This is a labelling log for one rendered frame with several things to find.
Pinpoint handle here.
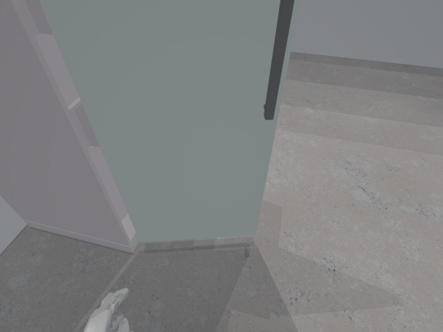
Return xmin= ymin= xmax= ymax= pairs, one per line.
xmin=264 ymin=0 xmax=294 ymax=120

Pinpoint left robot hand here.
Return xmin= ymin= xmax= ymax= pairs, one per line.
xmin=83 ymin=288 xmax=133 ymax=332

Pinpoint fridge door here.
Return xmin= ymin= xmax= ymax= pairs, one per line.
xmin=39 ymin=0 xmax=300 ymax=243

